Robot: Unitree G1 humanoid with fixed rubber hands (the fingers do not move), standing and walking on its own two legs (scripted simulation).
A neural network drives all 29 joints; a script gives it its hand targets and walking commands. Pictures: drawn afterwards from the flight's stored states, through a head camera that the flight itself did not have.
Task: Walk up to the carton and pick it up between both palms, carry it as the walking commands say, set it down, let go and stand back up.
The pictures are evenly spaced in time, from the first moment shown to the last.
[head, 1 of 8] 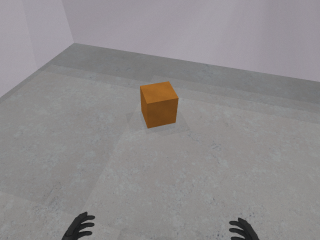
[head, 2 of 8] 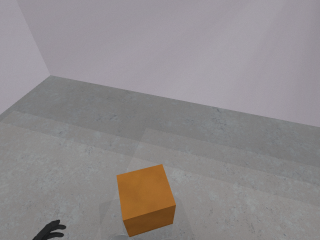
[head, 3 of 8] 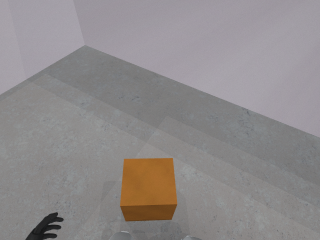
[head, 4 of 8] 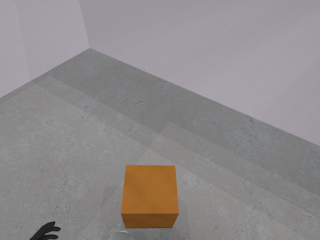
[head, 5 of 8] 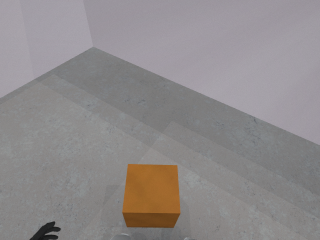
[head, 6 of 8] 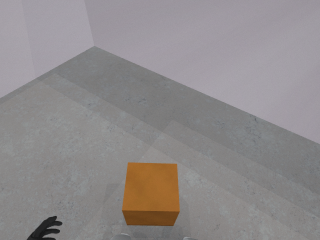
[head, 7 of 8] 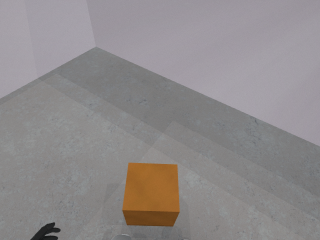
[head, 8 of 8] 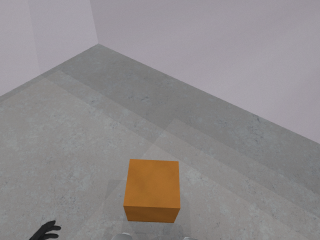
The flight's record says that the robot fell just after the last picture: no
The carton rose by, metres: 0.00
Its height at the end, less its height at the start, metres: +0.00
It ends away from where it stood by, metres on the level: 0.00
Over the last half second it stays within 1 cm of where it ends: yes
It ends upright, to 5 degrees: yes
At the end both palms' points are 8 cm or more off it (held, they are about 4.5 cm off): yes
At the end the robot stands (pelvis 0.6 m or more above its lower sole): yes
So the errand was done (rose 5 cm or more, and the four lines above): no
